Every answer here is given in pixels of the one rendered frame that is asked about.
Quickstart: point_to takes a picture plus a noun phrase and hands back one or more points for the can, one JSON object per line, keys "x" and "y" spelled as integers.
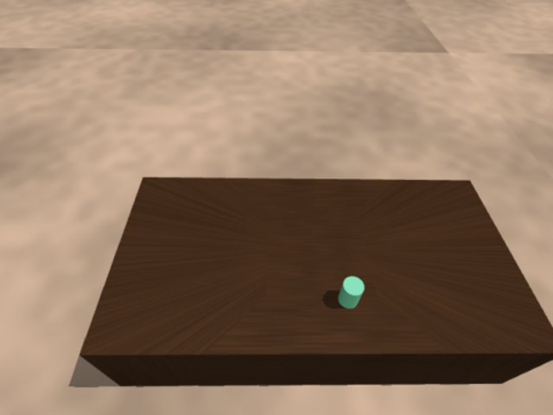
{"x": 351, "y": 292}

